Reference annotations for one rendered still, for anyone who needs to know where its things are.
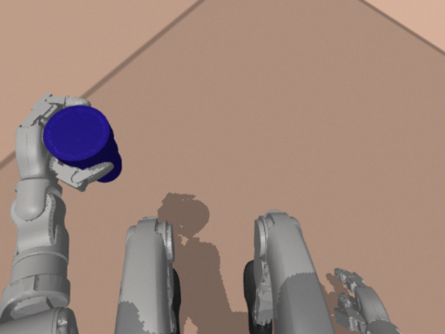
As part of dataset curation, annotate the right robot hand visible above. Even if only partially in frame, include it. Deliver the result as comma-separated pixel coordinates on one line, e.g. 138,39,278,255
334,268,390,334

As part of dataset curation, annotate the cup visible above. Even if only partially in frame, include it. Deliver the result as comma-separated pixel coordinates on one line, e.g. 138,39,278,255
43,105,122,183

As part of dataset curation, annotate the right robot foot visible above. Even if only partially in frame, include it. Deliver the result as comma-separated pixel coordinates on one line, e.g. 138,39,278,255
243,260,273,334

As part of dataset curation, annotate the right robot arm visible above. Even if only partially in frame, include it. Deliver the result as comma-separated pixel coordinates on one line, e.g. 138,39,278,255
366,320,402,334

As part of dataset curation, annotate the left robot hand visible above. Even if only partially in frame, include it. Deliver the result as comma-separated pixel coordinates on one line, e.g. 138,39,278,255
15,93,114,192

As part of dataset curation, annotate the left robot arm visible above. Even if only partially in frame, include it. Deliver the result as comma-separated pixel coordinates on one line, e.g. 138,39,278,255
0,177,79,334

